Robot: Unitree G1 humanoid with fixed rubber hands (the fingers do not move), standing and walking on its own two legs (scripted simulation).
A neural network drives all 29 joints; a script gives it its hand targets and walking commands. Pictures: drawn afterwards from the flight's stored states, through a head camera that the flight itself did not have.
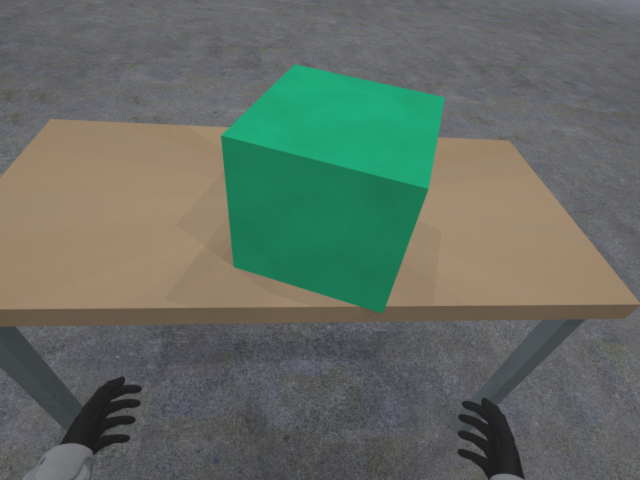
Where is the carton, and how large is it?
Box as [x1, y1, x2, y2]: [221, 64, 444, 312]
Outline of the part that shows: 294,64 221,135 233,264 235,267 382,312 428,188 444,97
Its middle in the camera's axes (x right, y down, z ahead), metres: +0.03 -0.09 +0.64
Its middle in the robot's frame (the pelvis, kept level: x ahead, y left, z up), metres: +0.53 -0.03 +0.10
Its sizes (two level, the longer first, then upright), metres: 0.266 0.260 0.249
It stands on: a table, 0.73 m high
